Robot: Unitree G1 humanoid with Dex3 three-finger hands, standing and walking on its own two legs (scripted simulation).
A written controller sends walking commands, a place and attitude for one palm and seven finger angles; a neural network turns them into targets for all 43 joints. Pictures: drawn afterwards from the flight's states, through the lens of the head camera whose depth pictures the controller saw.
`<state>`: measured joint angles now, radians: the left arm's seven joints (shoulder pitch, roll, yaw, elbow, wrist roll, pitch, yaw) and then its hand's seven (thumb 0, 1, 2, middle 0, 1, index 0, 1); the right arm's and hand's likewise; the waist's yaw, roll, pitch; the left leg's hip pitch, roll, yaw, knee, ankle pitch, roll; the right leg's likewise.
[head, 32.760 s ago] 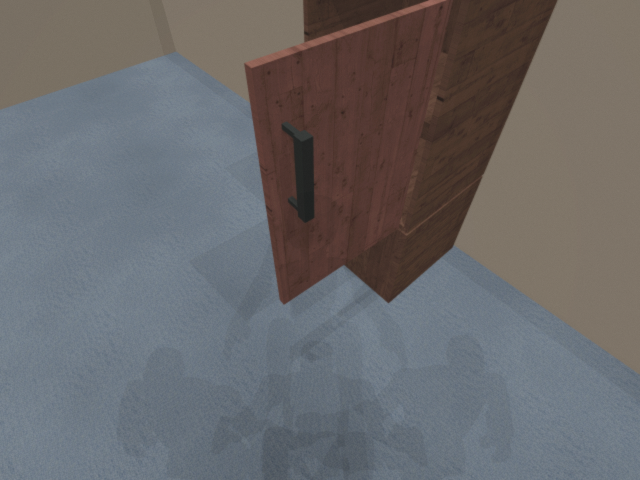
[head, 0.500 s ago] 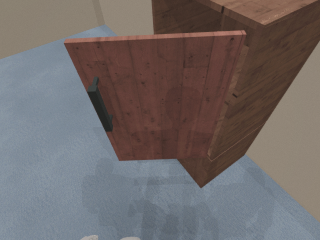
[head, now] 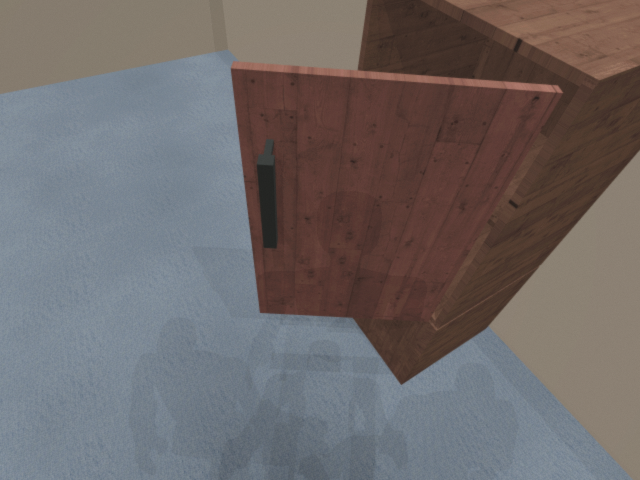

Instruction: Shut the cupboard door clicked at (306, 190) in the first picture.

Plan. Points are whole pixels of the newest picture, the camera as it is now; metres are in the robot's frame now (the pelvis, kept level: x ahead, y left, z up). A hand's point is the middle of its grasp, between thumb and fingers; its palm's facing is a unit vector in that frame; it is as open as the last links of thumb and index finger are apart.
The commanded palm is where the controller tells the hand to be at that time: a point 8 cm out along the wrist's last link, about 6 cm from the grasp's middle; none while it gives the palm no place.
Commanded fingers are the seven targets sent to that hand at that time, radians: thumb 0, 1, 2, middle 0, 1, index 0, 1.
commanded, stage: come to a stop and stand still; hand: left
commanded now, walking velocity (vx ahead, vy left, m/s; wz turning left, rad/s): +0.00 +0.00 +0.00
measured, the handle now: (270, 197) +0.48 +0.13 +0.06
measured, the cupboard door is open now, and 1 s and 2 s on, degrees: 57 57 57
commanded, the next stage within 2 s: look again from close up in 0.28 s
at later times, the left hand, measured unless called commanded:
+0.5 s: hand out of the picture -0.02 +0.17 -0.18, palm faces -0.04 -0.98 -0.18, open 7.3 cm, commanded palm none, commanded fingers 0.00 0.90 0.90 -0.20 -0.30 -0.20 -0.30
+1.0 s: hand out of the picture +0.01 +0.18 -0.17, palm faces -0.04 -0.97 -0.24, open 7.4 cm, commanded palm none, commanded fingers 0.00 0.90 0.90 -0.20 -0.30 -0.20 -0.30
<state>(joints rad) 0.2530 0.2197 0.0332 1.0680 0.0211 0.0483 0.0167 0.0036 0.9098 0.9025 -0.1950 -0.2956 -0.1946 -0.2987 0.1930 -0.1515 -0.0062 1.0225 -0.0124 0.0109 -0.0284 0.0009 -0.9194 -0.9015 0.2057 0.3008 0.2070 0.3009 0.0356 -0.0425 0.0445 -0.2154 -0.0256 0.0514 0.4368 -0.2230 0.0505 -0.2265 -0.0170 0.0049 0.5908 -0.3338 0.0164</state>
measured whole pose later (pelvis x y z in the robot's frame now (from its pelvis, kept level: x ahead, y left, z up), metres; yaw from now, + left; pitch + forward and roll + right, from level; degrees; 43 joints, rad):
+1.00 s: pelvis -0.02 -0.01 +0.00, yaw -2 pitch -1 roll +1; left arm 0.26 0.20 -0.02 1.08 0.02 -0.02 0.02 0.00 0.91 0.90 -0.20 -0.30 -0.20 -0.30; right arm 0.20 -0.23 0.00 1.07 -0.01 -0.03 -0.01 0.01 -0.91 -0.90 0.20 0.30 0.20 0.30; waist 0.00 0.00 0.03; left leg -0.23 -0.01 0.08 0.46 -0.22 0.03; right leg -0.18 0.00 0.04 0.49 -0.30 0.00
